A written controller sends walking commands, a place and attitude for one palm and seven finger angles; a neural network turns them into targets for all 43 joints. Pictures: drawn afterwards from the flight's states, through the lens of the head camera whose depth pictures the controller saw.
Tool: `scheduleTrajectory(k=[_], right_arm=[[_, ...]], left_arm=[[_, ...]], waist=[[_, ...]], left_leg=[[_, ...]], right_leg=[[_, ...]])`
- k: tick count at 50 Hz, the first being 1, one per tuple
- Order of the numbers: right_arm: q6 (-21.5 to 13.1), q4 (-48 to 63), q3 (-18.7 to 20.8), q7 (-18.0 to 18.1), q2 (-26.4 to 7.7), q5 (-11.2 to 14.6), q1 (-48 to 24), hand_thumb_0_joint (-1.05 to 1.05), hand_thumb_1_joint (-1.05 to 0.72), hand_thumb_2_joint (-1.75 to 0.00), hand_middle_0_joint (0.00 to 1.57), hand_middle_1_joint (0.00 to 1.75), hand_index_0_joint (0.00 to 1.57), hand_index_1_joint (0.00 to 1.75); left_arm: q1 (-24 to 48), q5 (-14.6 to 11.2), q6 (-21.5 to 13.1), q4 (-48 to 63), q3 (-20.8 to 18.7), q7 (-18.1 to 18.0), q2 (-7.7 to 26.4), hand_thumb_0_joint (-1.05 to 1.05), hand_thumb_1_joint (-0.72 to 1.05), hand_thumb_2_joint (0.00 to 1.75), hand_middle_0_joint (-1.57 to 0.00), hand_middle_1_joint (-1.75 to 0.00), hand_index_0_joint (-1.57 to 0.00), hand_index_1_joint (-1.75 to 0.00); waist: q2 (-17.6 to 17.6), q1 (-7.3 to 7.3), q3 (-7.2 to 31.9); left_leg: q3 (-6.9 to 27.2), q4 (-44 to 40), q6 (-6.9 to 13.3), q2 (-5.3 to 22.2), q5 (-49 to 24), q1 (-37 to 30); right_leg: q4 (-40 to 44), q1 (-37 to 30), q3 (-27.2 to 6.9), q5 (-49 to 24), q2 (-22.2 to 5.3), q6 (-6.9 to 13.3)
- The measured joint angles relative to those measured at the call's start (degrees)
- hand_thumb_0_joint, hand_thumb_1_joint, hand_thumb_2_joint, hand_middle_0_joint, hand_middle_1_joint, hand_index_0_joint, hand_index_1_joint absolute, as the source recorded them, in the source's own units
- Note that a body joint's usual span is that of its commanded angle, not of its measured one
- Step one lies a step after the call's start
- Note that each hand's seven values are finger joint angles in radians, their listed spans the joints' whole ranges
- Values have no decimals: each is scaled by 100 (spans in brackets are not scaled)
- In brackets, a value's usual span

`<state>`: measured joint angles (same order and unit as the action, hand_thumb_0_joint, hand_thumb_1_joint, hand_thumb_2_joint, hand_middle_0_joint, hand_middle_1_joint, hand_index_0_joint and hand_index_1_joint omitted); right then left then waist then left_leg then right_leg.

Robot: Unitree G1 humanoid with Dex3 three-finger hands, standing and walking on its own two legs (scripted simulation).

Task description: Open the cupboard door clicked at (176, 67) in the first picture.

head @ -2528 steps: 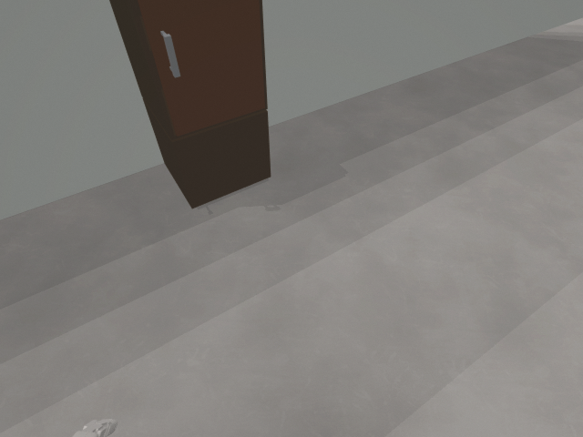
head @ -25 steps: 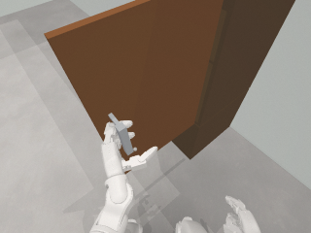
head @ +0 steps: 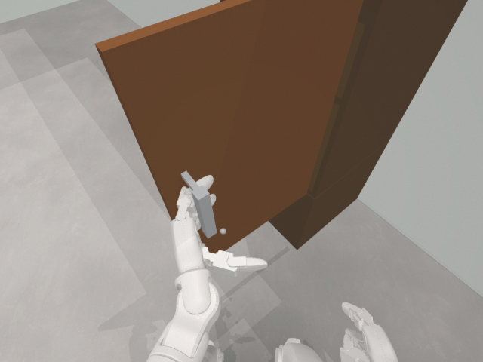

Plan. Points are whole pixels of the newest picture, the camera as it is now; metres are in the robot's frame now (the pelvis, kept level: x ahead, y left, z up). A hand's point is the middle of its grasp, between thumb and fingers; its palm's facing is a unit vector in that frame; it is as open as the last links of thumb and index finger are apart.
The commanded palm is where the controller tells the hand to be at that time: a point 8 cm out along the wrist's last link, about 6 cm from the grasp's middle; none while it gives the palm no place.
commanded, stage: slide the hand sideways off the handle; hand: left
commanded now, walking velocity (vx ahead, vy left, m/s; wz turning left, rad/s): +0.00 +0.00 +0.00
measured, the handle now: (199, 205) +0.36 +0.09 +0.05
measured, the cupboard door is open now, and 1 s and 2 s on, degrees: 88 89 89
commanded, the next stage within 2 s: draw the hand back to the body in 1.20 s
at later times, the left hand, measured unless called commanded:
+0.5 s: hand (204, 267) +0.26 +0.07 +0.04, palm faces -0.13 -0.99 +0.00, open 16.3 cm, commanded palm +0.24 +0.13 +0.04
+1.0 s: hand (172, 284) +0.23 +0.12 +0.04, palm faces -0.10 -0.99 -0.01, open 16.1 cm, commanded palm +0.21 +0.19 +0.04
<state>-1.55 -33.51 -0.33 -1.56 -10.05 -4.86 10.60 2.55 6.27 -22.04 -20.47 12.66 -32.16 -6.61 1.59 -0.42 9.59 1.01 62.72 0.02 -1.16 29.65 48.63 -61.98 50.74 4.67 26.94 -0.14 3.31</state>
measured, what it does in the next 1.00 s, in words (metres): stands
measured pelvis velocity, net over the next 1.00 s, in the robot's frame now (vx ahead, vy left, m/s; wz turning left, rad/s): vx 0.01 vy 0.01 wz -0.01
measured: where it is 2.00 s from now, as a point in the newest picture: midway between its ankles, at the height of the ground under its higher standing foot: outside the picture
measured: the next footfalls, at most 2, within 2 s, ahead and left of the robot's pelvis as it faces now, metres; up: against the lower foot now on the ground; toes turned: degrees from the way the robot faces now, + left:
none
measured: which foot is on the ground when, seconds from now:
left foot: down 0.00-1.00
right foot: down 0.00-1.00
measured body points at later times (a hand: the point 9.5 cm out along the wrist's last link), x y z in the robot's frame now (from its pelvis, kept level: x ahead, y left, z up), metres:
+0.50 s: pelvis +0.00 +0.02 -0.01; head +0.06 +0.01 +0.43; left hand +0.26 +0.13 +0.04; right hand +0.17 -0.21 -0.10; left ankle +0.01 +0.12 -0.66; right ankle +0.03 -0.09 -0.66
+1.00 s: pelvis +0.01 +0.01 -0.01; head +0.08 +0.01 +0.43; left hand +0.23 +0.17 +0.04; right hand +0.19 -0.21 -0.09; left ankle +0.01 +0.12 -0.66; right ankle +0.03 -0.09 -0.66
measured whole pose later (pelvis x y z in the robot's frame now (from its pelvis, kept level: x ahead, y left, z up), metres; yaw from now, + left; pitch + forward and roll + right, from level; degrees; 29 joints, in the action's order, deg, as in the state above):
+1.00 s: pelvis +0.01 +0.01 -0.01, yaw -1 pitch +17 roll -1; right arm -2.0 -23.2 -1.1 0.5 -12.5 0.0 13.9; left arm -23.4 -6.2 -21.7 6.3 6.1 4.3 8.2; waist 1.8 -0.3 9.4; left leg 0.9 68.5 1.2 -1.0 33.5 51.6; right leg -66.4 53.2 4.6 29.9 0.0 2.3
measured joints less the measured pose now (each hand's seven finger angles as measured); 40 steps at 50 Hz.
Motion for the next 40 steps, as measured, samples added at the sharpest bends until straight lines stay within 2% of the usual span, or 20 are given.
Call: scheduleTrajectory(k=[2, 3, 5, 6, 8, 9, 11, 12, 14, 19, 24, 29, 40], right_arm=[[-1, 4, -24, -6, -5, 13, -19, 1, -91, -90, 20, 30, 20, 30], [11, 40, -38, -11, -16, 37, -5, 1, -91, -90, 20, 30, 20, 30], [29, 133, -39, 4, -53, 107, 54, 1, -91, -90, 20, 30, 20, 30], [37, 180, -36, 17, -81, 158, 86, 1, -91, -90, 20, 30, 20, 30], [45, 269, -32, 53, -157, 285, 139, 1, -91, -90, 20, 30, 20, 30], [43, 308, -33, 73, -197, 343, 161, 1, -91, -90, 20, 30, 20, 30], [40, 386, -35, 101, -260, 421, 211, 1, -91, -90, 20, 30, 20, 30], [40, 425, -37, 106, -281, 438, 240, 1, -91, -90, 20, 30, 20, 30], [37, 505, -36, 96, -308, 435, 301, 1, -91, -90, 20, 30, 20, 30], [67, 679, -17, -14, -288, 385, 373, 1, -91, -90, 20, 30, 20, 30], [134, 806, -36, -31, -247, 387, 346, 1, -91, -90, 20, 30, 20, 30], [112, 875, -83, 22, -220, 419, 296, 1, -91, -90, 20, 30, 20, 30], [21, 1004, -138, 119, -195, 447, 293, 1, -90, -90, 20, 30, 20, 30]], left_arm=[[-7, 50, -3, 21, 12, 84, 44, -1, -50, 30, -39, -61, -38, -62], [-51, 65, -55, 70, 0, 368, 149, -1, -49, 30, -38, -59, -36, -60], [-119, 15, -211, 167, -2, 1207, 510, -1, -49, 30, -35, -53, -30, -54], [-140, -82, -267, 228, 26, 1668, 720, -1, -49, 30, -33, -50, -28, -51], [-165, -441, -280, 353, 100, 2472, 1036, -1, -49, 30, -29, -45, -23, -46], [-177, -645, -241, 405, 125, 2748, 1109, -1, -50, 30, -27, -43, -21, -43], [-237, -974, -117, 500, 123, 3029, 1085, -1, -50, 30, -24, -39, -19, -40], [-287, -1067, -62, 555, 100, 3057, 1022, -1, -50, 30, -22, -38, -18, -38], [-399, -1090, 0, 687, 61, 2989, 885, -1, -50, 30, -20, -35, -17, -36], [-825, -797, -68, 1087, 83, 2756, 753, -1, -50, 30, -17, -32, -17, -33], [-1223, -659, -102, 1456, 77, 2746, 916, -1, -50, 30, -16, -31, -16, -31], [-1522, -790, -29, 1798, 17, 2874, 1086, -1, -50, 30, -16, -31, -16, -30], [-2075, -939, 42, 2330, -217, 3262, 1238, -1, -50, 30, -17, -31, -17, -31]], waist=[[-10, -11, -11], [-19, -24, -17], [-25, -23, -35], [-15, -18, -57], [39, -11, -124], [68, -10, -161], [100, -10, -205], [97, -10, -206], [76, -15, -185], [-3, -39, -96], [-10, -19, -103], [44, 15, -122], [32, 47, -65]], left_leg=[[-6, 19, 16, -14, 0, 16], [-4, 38, 26, -30, 0, 38], [3, 104, 44, -54, 13, 83], [7, 140, 52, -60, 25, 91], [16, 192, 71, -60, 49, 71], [14, 198, 83, -59, 53, 46], [-12, 174, 108, -61, 46, 3], [-34, 154, 120, -64, 38, -9], [-73, 131, 143, -76, 26, -5], [-152, 223, 177, -79, 84, 93], [-155, 374, 190, -65, 175, 158], [-112, 446, 190, -62, 217, 193], [-64, 504, 163, -42, 291, 246]], right_leg=[[-18, 14, -6, -1, -14, -14], [-44, 34, -4, 6, -31, -20], [-111, 71, 5, 28, -57, -27], [-139, 72, 9, 40, -63, -33], [-154, 31, 19, 47, -63, -51], [-143, 0, 17, 42, -62, -63], [-105, -43, -10, 18, -62, -92], [-90, -47, -32, 5, -65, -106], [-83, -27, -72, -8, -76, -130], [-201, 106, -149, 37, -77, -161], [-327, 165, -149, 109, -66, -169], [-357, 169, -105, 142, -64, -172], [-398, 207, -59, 216, -43, -150]])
